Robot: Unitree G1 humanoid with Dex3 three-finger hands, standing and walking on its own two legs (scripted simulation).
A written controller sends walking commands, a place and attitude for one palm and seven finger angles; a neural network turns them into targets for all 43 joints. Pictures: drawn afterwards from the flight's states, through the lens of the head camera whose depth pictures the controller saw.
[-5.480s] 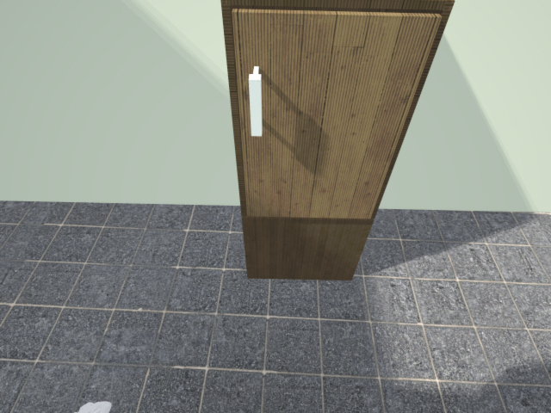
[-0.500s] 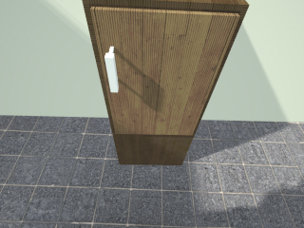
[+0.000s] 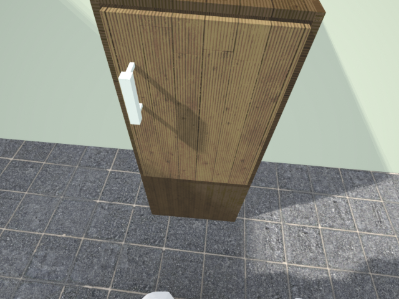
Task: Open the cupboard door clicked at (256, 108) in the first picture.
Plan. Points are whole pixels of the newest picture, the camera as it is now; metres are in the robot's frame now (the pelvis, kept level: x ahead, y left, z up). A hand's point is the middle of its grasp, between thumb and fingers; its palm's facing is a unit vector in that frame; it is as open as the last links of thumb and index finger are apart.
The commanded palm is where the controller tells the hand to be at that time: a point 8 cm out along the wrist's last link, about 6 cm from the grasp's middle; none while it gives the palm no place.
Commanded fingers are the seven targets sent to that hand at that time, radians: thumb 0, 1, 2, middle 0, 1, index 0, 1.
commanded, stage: come to a stop and stand still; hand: left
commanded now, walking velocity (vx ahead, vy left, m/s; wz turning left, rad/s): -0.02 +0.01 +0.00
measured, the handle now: (133, 94) +0.52 +0.21 +0.09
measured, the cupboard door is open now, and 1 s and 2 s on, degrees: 0 0 0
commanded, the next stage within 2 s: look again from close up in 1.86 s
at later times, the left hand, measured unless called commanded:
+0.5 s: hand out of the picture +0.03 +0.24 -0.15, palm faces -0.04 -0.96 -0.28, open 7.4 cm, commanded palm none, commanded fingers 0.00 0.90 0.90 -0.20 -0.30 -0.20 -0.30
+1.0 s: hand out of the picture +0.07 +0.18 -0.16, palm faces -0.06 -0.97 -0.24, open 7.3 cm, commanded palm none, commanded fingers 0.00 0.90 0.90 -0.20 -0.30 -0.20 -0.30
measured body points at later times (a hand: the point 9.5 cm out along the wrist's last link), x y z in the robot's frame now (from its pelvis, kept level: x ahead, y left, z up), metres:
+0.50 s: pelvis +0.01 +0.05 +0.01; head +0.02 +0.02 +0.45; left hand +0.03 +0.29 -0.13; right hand +0.04 -0.19 -0.16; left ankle +0.03 +0.09 -0.73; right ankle +0.03 -0.10 -0.73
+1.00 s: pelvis +0.04 +0.01 +0.01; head +0.06 -0.02 +0.46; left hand +0.08 +0.24 -0.14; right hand +0.03 -0.21 -0.16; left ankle +0.03 +0.09 -0.73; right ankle +0.03 -0.10 -0.73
